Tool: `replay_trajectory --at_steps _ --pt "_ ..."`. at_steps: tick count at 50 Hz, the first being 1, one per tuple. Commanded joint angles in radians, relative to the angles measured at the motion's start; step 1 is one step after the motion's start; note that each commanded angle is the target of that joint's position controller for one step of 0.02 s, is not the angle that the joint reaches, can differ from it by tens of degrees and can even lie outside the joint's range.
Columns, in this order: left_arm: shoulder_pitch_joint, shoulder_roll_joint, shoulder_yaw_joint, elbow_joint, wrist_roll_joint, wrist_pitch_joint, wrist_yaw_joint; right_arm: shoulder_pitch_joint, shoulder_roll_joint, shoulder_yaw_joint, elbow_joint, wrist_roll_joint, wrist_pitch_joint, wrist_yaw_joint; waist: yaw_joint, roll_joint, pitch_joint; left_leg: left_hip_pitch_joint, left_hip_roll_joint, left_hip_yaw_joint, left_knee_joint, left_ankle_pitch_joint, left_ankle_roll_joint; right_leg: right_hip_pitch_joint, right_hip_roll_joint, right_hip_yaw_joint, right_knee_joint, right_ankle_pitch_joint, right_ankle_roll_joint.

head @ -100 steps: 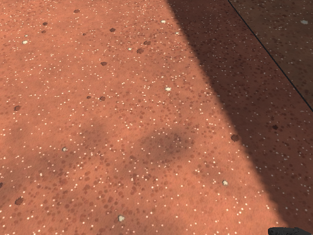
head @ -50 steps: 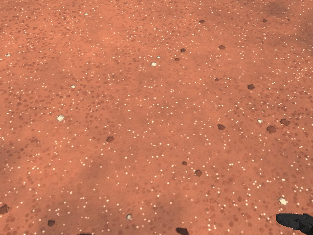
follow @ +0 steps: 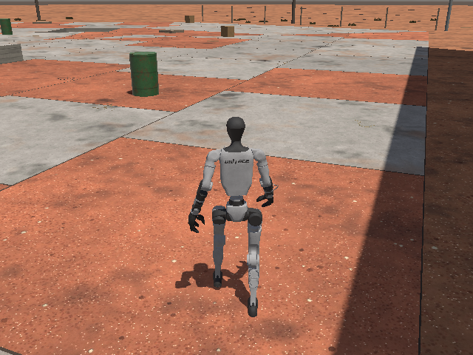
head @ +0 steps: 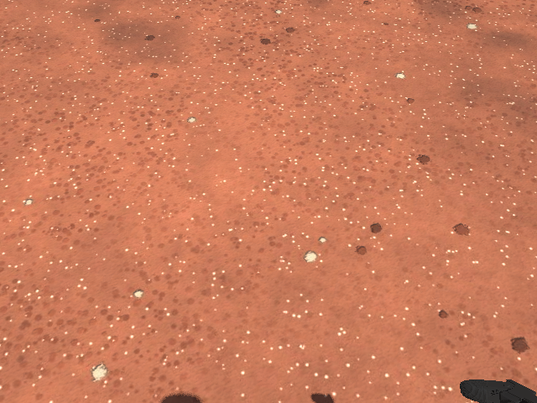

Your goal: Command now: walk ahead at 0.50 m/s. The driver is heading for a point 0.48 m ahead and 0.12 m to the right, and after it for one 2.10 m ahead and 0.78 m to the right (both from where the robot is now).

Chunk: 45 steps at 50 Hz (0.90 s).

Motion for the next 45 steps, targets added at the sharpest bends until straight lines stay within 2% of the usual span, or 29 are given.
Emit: replay_trajectory --at_steps 1,2,3,4,5,6,7,8,9,11,13,16,20,23,25,26,28,29,30,31,32,33,34,35,36,37,39,42,45 --pt "-0.002 0.191 0.047 -0.029 -0.005 0.009 0.012 -0.018 -0.118 -0.036 -0.073 -0.001 -0.023 0.009 -0.069 -0.12 0.002 0.079 -0.034 0.025 -0.043 -0.084 0.042 0.025 -0.297 0.123 0.069 0.597 -0.135" --pt "-0.021 0.185 0.044 -0.032 -0.005 0.014 0.014 0.099 -0.149 -0.055 -0.037 -0.005 -0.023 0.004 -0.136 -0.111 -0.07 0.247 -0.062 0.054 -0.07 -0.073 0.069 0.003 -0.259 0.087 0.206 0.734 -0.112" --pt "-0.02 0.148 0.028 -0.045 0.008 0.014 0.017 0.265 -0.203 -0.078 0.007 -0.011 -0.021 -0.006 -0.204 -0.078 -0.196 0.517 -0.007 0.003 -0.033 -0.043 0.111 -0.12 -0.208 0.048 0.424 0.67 -0.08" --pt "0.083 0.049 -0.005 -0.073 0.025 -0.004 0.011 0.383 -0.31 -0.102 0.023 -0.028 -0.014 -0.013 -0.19 0.13 -0.361 0.932 0.252 -0.386 -0.018 -0.098 0.254 -0.504 -0.075 -0.003 0.814 0.282 -0.012" --pt "0.085 0.045 -0.011 -0.059 0.014 -0.025 0.003 0.421 -0.26 -0.09 0.041 -0.009 -0.008 -0.01 -0.202 0.241 -0.442 1.013 0.334 -0.708 -0.188 -0.279 0.325 -0.703 0.009 0.1 1.002 -0.263 0.003" --pt "-0.005 0.144 0.016 -0.082 -0.015 -0.04 -0.004 0.36 -0.204 -0.069 0.034 -0.004 -0.008 -0.01 -0.208 0.147 -0.288 0.901 0.298 -0.613 -0.225 -0.394 0.272 -0.805 -0.059 0.143 1.074 -0.234 -0.014" --pt "-0.088 0.148 0.016 -0.107 -0.024 -0.046 -0.006 0.284 -0.176 -0.058 0.021 -0.007 -0.007 -0.012 -0.187 0.091 -0.17 0.753 0.259 -0.482 -0.248 -0.367 0.24 -0.818 -0.11 0.111 1.047 -0.143 -0.024" --pt "-0.118 0.138 0.017 -0.111 -0.01 -0.043 -0.004 0.222 -0.15 -0.048 0.018 -0.015 -0.008 -0.009 -0.155 0.037 -0.085 0.608 0.219 -0.386 -0.286 -0.287 0.228 -0.786 -0.145 0.093 0.985 -0.07 -0.018" --pt "-0.106 0.131 0.023 -0.106 0.002 -0.034 0.0 0.182 -0.124 -0.041 0.014 -0.022 -0.015 -0.007 -0.118 0.053 -0.056 0.512 0.187 -0.322 -0.316 -0.212 0.214 -0.723 -0.177 0.103 0.924 -0.014 -0.013" --pt "-0.061 0.091 0.018 -0.088 0.006 -0.011 0.002 0.156 -0.119 -0.041 0.021 -0.021 -0.025 -0.004 -0.08 0.067 -0.045 0.418 0.155 -0.244 -0.369 -0.127 0.219 -0.642 -0.189 0.096 0.877 0.035 0.005" --pt "-0.076 0.073 0.015 -0.091 0.005 0.005 0.006 0.164 -0.139 -0.048 0.041 -0.022 -0.037 -0.009 -0.071 0.052 -0.023 0.398 0.158 -0.164 -0.403 -0.053 0.227 -0.672 -0.194 0.097 0.824 0.105 0.025" --pt "-0.157 0.066 0.015 -0.113 0.006 0.007 0.003 0.198 -0.152 -0.053 0.074 -0.029 -0.039 -0.022 -0.097 0.025 0.006 0.427 0.147 -0.061 -0.424 0.0 0.205 -0.727 -0.186 0.115 0.677 0.272 0.038" --pt "-0.273 0.04 0.006 -0.151 0.003 -0.002 -0.015 0.227 -0.172 -0.055 0.104 -0.025 -0.036 -0.033 -0.144 0.016 0.036 0.457 0.134 0.058 -0.441 0.011 0.164 -0.684 -0.147 0.073 0.468 0.44 0.025" --pt "-0.347 0.033 0.001 -0.192 0.002 -0.003 -0.03 0.273 -0.179 -0.059 0.138 -0.016 -0.021 -0.037 -0.174 0.004 0.062 0.576 0.171 0.092 -0.414 0.044 0.155 -0.725 -0.135 0.058 0.391 0.421 0.004" --pt "-0.376 0.037 0.002 -0.22 0.002 -0.002 -0.043 0.284 -0.185 -0.063 0.153 -0.01 -0.005 -0.04 -0.176 0.006 0.069 0.664 0.198 0.107 -0.366 0.12 0.142 -0.755 -0.125 0.04 0.362 0.341 -0.017" --pt "-0.379 0.043 0.004 -0.232 0.002 -0.002 -0.05 0.28 -0.192 -0.066 0.155 -0.007 0.004 -0.043 -0.169 0.014 0.065 0.696 0.208 0.117 -0.329 0.204 0.132 -0.75 -0.115 0.022 0.355 0.289 -0.031" --pt "-0.323 0.074 0.021 -0.241 0.005 0.0 -0.058 0.253 -0.221 -0.075 0.146 -0.004 0.021 -0.055 -0.123 0.051 0.007 0.727 0.207 0.15 -0.191 0.553 0.106 -0.636 -0.056 -0.043 0.36 0.179 -0.066" --pt "-0.224 0.105 0.04 -0.223 0.004 0.003 -0.057 0.241 -0.229 -0.077 0.14 -0.005 0.032 -0.062 -0.066 0.06 -0.056 0.712 0.192 0.173 -0.046 0.695 0.087 -0.503 -0.015 -0.071 0.352 0.155 -0.09" --pt "-0.064 0.16 0.072 -0.184 0.001 0.005 -0.047 0.234 -0.22 -0.071 0.131 -0.005 0.038 -0.07 0.015 0.032 -0.14 0.611 0.149 0.202 0.17 0.67 0.053 -0.265 0.016 -0.057 0.299 0.209 -0.128" --pt "0.083 0.257 0.102 -0.162 -0.001 0.016 -0.024 0.262 -0.171 -0.05 0.104 -0.033 0.026 -0.071 0.051 -0.127 -0.256 0.342 0.09 0.212 0.501 0.28 0.01 0.053 -0.173 0.235 0.303 0.257 -0.205" --pt "0.037 0.295 0.102 -0.186 -0.012 0.01 -0.025 0.33 -0.056 -0.012 0.067 -0.039 -0.01 -0.049 -0.045 -0.326 -0.365 -0.079 -0.147 0.071 0.838 -0.563 -0.05 0.356 -0.386 0.813 0.141 0.082 -0.414" --pt "0.055 0.211 0.078 -0.191 -0.005 0.008 -0.026 0.237 -0.156 -0.032 0.063 -0.004 -0.052 -0.028 0.024 -0.194 -0.376 -0.189 -0.083 -0.101 0.885 -0.556 -0.02 0.367 -0.372 0.802 0.077 0.016 -0.373" --pt "0.025 0.167 0.067 -0.194 0.003 0.002 -0.021 0.151 -0.175 -0.035 0.032 0.025 -0.072 -0.019 0.026 -0.145 -0.245 -0.229 -0.041 -0.084 0.85 -0.481 0.003 0.259 -0.334 0.646 0.077 0.068 -0.328" --pt "-0.035 0.153 0.062 -0.203 0.006 -0.002 -0.021 0.127 -0.157 -0.032 0.028 0.013 -0.079 -0.024 -0.022 -0.035 -0.148 -0.195 0.002 -0.076 0.746 -0.411 0.007 0.097 -0.29 0.535 0.066 0.175 -0.297" --pt "-0.09 0.119 0.053 -0.218 0.008 -0.004 -0.018 0.116 -0.169 -0.042 0.033 -0.013 -0.074 -0.032 -0.054 -0.025 -0.105 -0.133 0.031 -0.071 0.654 -0.375 -0.003 -0.019 -0.259 0.46 0.051 0.274 -0.279" --pt "-0.12 0.109 0.047 -0.235 0.018 -0.002 -0.013 0.131 -0.167 -0.045 0.033 -0.021 -0.062 -0.032 -0.084 -0.047 -0.081 -0.072 0.042 -0.073 0.622 -0.354 -0.012 -0.105 -0.236 0.427 0.027 0.335 -0.28" --pt "-0.129 0.122 0.051 -0.245 0.014 -0.003 -0.005 0.156 -0.142 -0.044 0.03 -0.029 -0.04 -0.033 -0.111 -0.061 -0.064 -0.032 0.042 -0.057 0.537 -0.336 -0.044 -0.196 -0.22 0.386 -0.004 0.403 -0.29" --pt "-0.098 0.161 0.064 -0.241 0.006 -0.002 0.013 0.07 -0.109 -0.032 -0.001 -0.033 -0.027 -0.037 -0.092 -0.069 -0.027 -0.024 0.019 -0.033 0.333 -0.178 -0.085 -0.28 -0.175 0.305 -0.021 0.415 -0.264" --pt "-0.059 0.166 0.068 -0.232 0.0 0.009 0.023 -0.039 -0.086 -0.021 -0.029 -0.026 -0.034 -0.028 -0.045 -0.097 -0.018 0.065 -0.034 -0.023 0.104 0.035 -0.09 -0.325 -0.123 0.265 -0.002 0.316 -0.21"
Keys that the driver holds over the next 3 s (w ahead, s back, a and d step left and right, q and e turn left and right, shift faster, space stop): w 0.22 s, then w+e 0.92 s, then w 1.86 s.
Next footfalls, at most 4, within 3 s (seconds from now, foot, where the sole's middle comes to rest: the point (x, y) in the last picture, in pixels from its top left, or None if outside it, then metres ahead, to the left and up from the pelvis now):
0.06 left None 0.21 0.13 -0.77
0.60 right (354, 395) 0.50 -0.12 -0.77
1.08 left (312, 274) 0.83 -0.01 -0.77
1.58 right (440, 260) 0.91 -0.38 -0.77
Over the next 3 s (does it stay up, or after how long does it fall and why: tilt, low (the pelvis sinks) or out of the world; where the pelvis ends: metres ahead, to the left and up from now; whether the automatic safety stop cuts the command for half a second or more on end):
stays up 1.46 -0.64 0.01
